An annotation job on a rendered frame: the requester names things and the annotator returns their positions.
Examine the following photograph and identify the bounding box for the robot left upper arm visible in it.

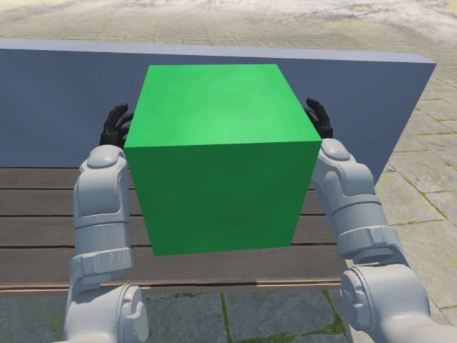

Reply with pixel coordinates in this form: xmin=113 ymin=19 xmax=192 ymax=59
xmin=53 ymin=284 xmax=151 ymax=343

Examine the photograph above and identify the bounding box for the left robot forearm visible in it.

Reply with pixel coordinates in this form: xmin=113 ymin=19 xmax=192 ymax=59
xmin=64 ymin=145 xmax=136 ymax=341

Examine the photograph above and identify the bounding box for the robot right upper arm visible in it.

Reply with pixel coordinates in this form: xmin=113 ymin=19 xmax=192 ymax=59
xmin=341 ymin=262 xmax=457 ymax=343

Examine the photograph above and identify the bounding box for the carton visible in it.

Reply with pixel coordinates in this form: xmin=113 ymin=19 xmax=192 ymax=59
xmin=124 ymin=64 xmax=323 ymax=256

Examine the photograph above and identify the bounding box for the left robot hand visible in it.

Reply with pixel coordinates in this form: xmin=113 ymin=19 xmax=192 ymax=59
xmin=99 ymin=103 xmax=134 ymax=156

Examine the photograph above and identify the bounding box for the table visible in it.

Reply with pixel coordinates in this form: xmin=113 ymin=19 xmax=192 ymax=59
xmin=0 ymin=166 xmax=348 ymax=297

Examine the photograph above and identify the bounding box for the right robot hand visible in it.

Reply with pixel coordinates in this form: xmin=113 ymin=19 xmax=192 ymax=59
xmin=303 ymin=98 xmax=333 ymax=139

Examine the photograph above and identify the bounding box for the right robot forearm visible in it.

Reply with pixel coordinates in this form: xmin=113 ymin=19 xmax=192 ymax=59
xmin=311 ymin=138 xmax=431 ymax=316

